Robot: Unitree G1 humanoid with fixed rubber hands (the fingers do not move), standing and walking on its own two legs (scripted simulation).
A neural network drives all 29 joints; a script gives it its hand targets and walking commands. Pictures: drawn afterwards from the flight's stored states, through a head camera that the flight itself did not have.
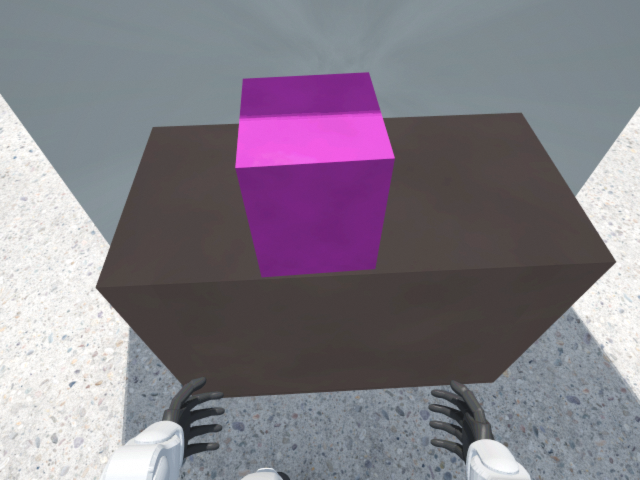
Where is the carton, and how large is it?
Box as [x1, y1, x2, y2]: [235, 72, 394, 276]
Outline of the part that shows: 368,72 243,79 235,168 261,276 369,269 375,267 394,157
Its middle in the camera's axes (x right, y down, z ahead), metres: -0.01 -0.10 +0.65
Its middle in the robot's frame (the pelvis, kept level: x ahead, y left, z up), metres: +0.57 +0.07 +0.02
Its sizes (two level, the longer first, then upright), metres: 0.210 0.200 0.250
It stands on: a pedestal, 0.65 m high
